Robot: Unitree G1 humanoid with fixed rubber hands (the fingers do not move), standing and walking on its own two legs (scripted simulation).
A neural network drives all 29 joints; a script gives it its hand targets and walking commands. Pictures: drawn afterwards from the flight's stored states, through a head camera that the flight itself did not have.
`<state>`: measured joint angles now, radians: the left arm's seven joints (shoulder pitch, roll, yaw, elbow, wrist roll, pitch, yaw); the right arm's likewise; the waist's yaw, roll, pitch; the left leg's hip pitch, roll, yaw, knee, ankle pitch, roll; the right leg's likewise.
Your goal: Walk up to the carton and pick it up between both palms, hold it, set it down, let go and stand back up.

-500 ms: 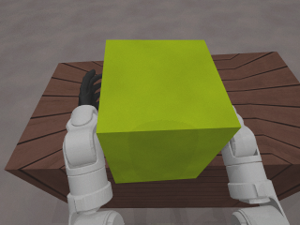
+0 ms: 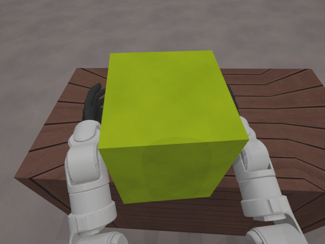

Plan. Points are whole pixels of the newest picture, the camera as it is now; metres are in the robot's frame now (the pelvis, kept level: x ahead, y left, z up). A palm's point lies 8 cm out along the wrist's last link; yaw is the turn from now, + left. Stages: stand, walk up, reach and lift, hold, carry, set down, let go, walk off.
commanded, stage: set down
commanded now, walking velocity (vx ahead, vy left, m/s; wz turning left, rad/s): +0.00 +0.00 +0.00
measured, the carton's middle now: (164, 132) +0.34 +0.01 +0.13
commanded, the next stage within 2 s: none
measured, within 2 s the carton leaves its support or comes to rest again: neither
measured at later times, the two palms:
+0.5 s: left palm (116, 115) +0.39 +0.11 +0.13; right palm (239, 119) +0.39 -0.18 +0.10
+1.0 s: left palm (115, 119) +0.42 +0.13 +0.09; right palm (229, 121) +0.40 -0.16 +0.07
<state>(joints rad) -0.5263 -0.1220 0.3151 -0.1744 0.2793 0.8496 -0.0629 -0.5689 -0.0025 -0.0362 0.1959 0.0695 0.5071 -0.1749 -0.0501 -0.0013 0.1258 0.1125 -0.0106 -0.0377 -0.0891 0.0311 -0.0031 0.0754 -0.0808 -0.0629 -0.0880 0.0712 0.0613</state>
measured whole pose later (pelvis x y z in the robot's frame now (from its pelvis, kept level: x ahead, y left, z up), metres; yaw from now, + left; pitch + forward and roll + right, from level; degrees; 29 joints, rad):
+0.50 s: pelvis +0.02 -0.01 +0.00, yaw -1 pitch +0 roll +0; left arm -0.49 -0.18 0.29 -0.17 0.29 0.77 -0.02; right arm -0.51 -0.03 -0.02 0.20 0.05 0.41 -0.15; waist -0.09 0.03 0.13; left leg 0.09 0.01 -0.02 -0.09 0.00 -0.01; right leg 0.05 -0.06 -0.05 -0.09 0.05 0.06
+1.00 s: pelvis +0.02 +0.00 +0.00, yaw +2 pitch +8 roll +0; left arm -0.61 -0.12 0.36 0.43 0.26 0.34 -0.04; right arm -0.57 0.06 -0.25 0.54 -0.17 0.15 -0.09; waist -0.07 0.03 -0.05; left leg -0.09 -0.02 -0.06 -0.09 0.04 0.00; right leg -0.11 -0.09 -0.09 -0.09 0.07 0.06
